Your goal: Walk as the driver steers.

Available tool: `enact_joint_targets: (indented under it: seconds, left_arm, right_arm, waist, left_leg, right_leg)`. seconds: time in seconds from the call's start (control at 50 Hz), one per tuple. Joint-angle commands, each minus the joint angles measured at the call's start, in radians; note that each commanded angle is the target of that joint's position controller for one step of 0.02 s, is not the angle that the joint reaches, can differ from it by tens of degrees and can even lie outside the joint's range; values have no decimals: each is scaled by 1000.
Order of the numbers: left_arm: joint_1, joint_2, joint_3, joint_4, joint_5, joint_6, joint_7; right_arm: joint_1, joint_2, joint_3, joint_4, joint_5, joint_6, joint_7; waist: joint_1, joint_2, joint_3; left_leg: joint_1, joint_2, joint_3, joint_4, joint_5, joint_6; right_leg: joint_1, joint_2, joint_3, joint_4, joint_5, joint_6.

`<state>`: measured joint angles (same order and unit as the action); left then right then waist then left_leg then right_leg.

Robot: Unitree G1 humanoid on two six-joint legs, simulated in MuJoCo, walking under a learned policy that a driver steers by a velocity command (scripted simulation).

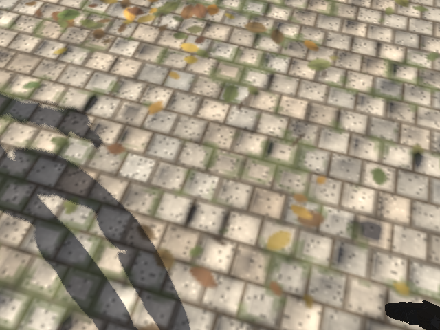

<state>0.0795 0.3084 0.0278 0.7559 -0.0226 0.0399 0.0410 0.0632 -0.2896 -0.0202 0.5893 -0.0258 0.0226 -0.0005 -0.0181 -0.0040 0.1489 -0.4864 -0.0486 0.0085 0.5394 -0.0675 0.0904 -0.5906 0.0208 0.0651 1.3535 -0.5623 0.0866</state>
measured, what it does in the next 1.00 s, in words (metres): steps on the spot: right foot, then left foot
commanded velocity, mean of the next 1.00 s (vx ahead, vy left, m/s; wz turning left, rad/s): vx -0.07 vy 0.00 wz -0.13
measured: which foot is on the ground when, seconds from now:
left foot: down 0.00-0.24, up 0.26-0.72, down 0.74-1.00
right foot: up 0.00-0.20, down 0.22-0.78, up 0.80-1.00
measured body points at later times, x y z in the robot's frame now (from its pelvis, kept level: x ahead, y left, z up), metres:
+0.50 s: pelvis -0.04 -0.09 +0.03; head -0.03 -0.14 +0.47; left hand +0.14 +0.17 -0.05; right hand +0.03 -0.42 -0.09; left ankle +0.02 +0.08 -0.63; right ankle -0.04 -0.18 -0.72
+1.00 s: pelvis -0.05 -0.08 +0.02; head +0.00 -0.07 +0.47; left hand +0.19 +0.17 -0.06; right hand +0.01 -0.40 -0.08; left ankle -0.02 +0.05 -0.72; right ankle -0.06 -0.20 -0.69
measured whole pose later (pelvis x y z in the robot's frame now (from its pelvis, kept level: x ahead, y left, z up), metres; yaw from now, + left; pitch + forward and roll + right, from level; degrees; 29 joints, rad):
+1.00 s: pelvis -0.05 -0.08 +0.02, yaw -6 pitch +2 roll -2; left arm 0.07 0.30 0.09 0.64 -0.01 0.00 0.02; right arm 0.23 -0.32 -0.10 0.75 0.04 0.04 -0.04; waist -0.04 0.00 0.07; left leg -0.26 -0.05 -0.25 0.45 -0.22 -0.02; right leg -0.38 0.10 0.11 0.75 -0.41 0.07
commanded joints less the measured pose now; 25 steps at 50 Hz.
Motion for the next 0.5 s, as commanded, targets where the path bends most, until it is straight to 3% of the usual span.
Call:
enact_joint_targets:
  seconds: [0.02,0.06,0.1,0.14,0.18,0.2,0.22,0.24,0.26,0.28,0.3,0.32,0.34,0.36,0.4,0.42,0.46,0.5]
  left_arm:
    - [216,110,43,3,0,12,18]
    - [243,96,44,-1,-2,21,16]
    - [256,72,37,-15,-5,33,10]
    - [226,61,31,-43,-3,35,-3]
    - [236,80,39,-53,3,32,-19]
    - [273,86,46,-41,9,32,-26]
    - [308,93,56,-22,20,32,-34]
    - [322,134,70,-28,34,29,-33]
    - [314,237,80,-74,42,17,-21]
    - [286,287,89,-91,105,-15,-27]
    - [204,281,96,-106,107,-36,-20]
    - [132,257,97,-114,64,-39,-8]
    - [96,212,85,-122,30,-36,-2]
    - [91,183,78,-128,12,-33,4]
    - [152,129,67,-128,4,-28,14]
    - [186,120,68,-127,3,-27,20]
    - [226,128,77,-132,0,-23,28]
    - [208,125,74,-150,7,-20,33]
  right_arm:
    - [28,-134,-35,-26,-19,16,-49]
    - [-30,-110,-27,-23,-19,31,-68]
    - [-83,-96,-30,-17,-16,39,-80]
    - [-73,-105,-45,11,-3,39,-89]
    - [-36,-120,-61,50,15,38,-91]
    - [-44,-119,-67,65,33,36,-90]
    - [-22,-97,-69,87,52,32,-86]
    - [52,-61,-71,118,48,37,-78]
    - [15,-20,-65,71,16,39,-71]
    - [-166,-39,-79,16,7,32,-69]
    - [-186,-72,-91,22,26,30,-70]
    - [-131,-88,-103,52,26,32,-74]
    - [-92,-96,-110,83,16,34,-79]
    - [-80,-85,-111,85,10,29,-75]
    - [-89,-57,-104,78,24,12,-67]
    - [-99,-47,-100,74,29,3,-66]
    - [-112,-40,-92,64,34,-13,-61]
    - [-66,-65,-91,91,40,-14,-54]
  waist:
    - [38,79,-376]
    - [59,100,-385]
    - [72,144,-354]
    - [45,193,-321]
    - [38,195,-304]
    - [60,169,-281]
    - [69,100,-229]
    - [55,-98,-125]
    - [24,-367,-38]
    - [87,-337,-60]
    - [49,-247,-32]
    - [8,-188,-40]
    - [-4,-152,-62]
    - [-8,-147,-98]
    - [17,-135,-161]
    - [32,-135,-183]
    - [49,-142,-214]
    - [52,-154,-253]
  left_leg:
    - [247,333,-162,-106,787,237]
    - [256,335,-111,-122,638,225]
    - [225,313,-57,-159,357,186]
    - [222,325,-50,-197,116,152]
    - [230,341,-39,-195,-20,113]
    - [212,324,-6,-161,-101,76]
    - [168,274,40,-72,-207,25]
    - [16,177,122,132,-358,-66]
    - [-253,0,90,437,-622,-152]
    - [-259,-25,-85,602,-651,-131]
    - [-225,1,-131,672,-511,-104]
    - [-203,14,-131,675,-393,-100]
    - [-179,16,-120,693,-329,-115]
    - [-166,6,-116,712,-278,-130]
    - [-185,-12,-125,689,-231,-145]
    - [-206,-19,-138,651,-226,-148]
    - [-224,-30,-159,527,-229,-154]
    - [-185,-5,-132,427,-217,-168]
  right_leg:
    - [115,24,18,7,65,36]
    - [119,-4,-3,-36,121,57]
    - [165,-54,-41,-177,180,51]
    - [218,-102,-62,-336,189,16]
    - [278,-104,-107,-491,185,-35]
    - [322,-86,-138,-625,233,-70]
    - [350,-55,-130,-766,251,-111]
    - [359,-120,50,-899,437,-177]
    - [311,-344,499,-1010,665,-319]
    - [160,-402,637,-1173,463,-399]
    - [140,-325,529,-1173,258,-323]
    - [154,-264,448,-1146,182,-251]
    - [176,-235,392,-1115,199,-221]
    - [211,-208,370,-1095,213,-217]
    - [345,-187,368,-1068,282,-227]
    - [419,-185,379,-1053,338,-234]
    - [529,-179,410,-1035,391,-239]
    - [589,-192,384,-1025,366,-233]
Velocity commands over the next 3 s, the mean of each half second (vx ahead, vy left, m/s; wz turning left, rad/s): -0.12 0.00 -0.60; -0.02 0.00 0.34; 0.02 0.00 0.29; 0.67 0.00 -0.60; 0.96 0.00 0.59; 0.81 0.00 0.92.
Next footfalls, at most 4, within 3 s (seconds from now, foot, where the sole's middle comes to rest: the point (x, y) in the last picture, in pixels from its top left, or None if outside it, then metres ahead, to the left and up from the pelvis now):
0.22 right None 0.00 -0.18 -0.76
0.74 left None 0.02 0.04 -0.76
1.08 right None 0.00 -0.20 -0.76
1.44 left None -0.03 0.05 -0.76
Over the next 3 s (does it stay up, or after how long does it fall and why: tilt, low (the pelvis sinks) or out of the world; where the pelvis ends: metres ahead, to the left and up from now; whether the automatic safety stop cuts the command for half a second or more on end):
stays up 0.93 -0.45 0.01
